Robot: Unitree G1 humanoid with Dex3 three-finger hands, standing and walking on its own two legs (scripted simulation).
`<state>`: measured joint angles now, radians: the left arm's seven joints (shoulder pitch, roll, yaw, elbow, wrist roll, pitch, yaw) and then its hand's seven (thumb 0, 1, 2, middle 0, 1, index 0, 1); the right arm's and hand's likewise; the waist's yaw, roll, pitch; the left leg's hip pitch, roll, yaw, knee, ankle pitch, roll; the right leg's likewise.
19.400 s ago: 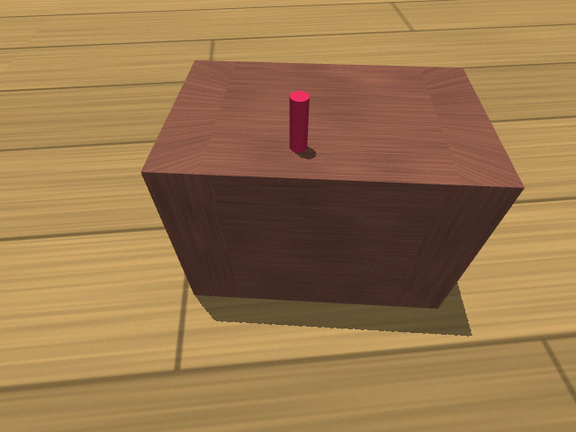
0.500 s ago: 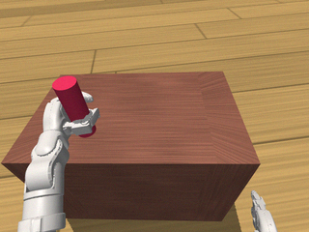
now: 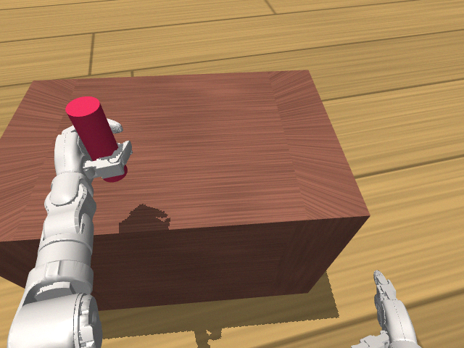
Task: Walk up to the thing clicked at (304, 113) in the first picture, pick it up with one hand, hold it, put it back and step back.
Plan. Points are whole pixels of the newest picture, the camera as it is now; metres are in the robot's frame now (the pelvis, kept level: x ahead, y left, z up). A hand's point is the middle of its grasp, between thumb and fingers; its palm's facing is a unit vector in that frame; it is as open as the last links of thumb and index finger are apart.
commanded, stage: crouch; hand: left
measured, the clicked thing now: (100, 143) +0.44 +0.20 +0.12
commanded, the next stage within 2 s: lower in 0.54 s
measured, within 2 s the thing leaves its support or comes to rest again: rests again in 1.68 s
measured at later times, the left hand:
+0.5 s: hand (117, 151) +0.48 +0.20 +0.06, palm faces +0.13 -0.99 +0.02, open 6.2 cm
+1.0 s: hand (124, 164) +0.49 +0.20 +0.00, palm faces +0.14 -0.99 +0.02, open 6.2 cm
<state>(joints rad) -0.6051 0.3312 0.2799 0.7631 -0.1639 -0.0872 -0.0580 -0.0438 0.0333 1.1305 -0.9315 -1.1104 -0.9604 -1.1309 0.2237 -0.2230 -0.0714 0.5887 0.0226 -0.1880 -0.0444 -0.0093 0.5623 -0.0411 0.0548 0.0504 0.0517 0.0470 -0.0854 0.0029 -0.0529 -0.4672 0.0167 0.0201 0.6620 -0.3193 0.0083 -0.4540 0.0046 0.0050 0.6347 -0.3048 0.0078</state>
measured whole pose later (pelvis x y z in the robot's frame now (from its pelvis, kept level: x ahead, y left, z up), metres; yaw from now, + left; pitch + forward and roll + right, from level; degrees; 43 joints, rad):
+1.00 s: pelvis +0.00 +0.01 -0.05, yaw -1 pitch +20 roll -3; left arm -0.79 0.45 0.39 1.09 -0.10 -0.36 -0.10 -0.05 0.02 1.15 -0.94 -1.10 -0.97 -1.13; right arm 0.32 -0.22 -0.03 0.19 -0.03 -0.06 0.02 -0.01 0.52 -0.05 0.06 0.05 0.05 0.05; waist -0.18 -0.01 -0.11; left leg -0.90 0.04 0.00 1.01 -0.46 0.01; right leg -0.87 0.03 -0.01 0.94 -0.42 0.01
